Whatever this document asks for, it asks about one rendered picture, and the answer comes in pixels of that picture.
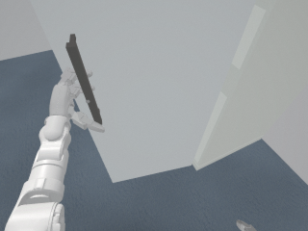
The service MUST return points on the left robot hand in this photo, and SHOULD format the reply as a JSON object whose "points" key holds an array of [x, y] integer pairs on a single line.
{"points": [[62, 97]]}

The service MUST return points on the handle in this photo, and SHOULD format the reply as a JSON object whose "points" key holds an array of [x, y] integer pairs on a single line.
{"points": [[76, 60]]}

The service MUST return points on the fridge door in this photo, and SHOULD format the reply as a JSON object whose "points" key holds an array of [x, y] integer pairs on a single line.
{"points": [[158, 67]]}

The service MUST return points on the left robot upper arm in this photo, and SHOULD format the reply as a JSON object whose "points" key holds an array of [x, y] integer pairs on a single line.
{"points": [[48, 216]]}

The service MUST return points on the right robot hand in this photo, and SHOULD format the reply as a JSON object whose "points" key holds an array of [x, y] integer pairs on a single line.
{"points": [[244, 226]]}

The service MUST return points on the left robot forearm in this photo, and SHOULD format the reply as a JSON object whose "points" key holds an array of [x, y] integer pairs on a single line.
{"points": [[46, 180]]}

